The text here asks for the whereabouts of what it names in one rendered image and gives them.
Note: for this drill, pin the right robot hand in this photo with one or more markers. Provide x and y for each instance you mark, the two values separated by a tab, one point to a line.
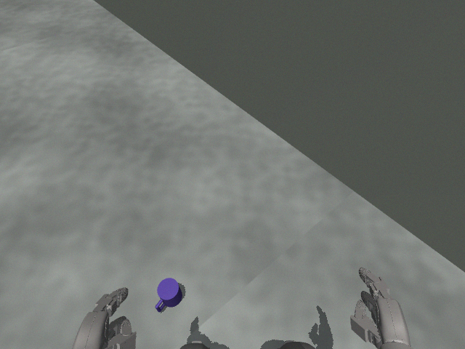
385	311

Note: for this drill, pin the mug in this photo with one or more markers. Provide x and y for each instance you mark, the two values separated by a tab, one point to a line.
169	292

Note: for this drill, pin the left robot hand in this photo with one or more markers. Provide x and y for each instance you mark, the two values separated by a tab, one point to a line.
95	331

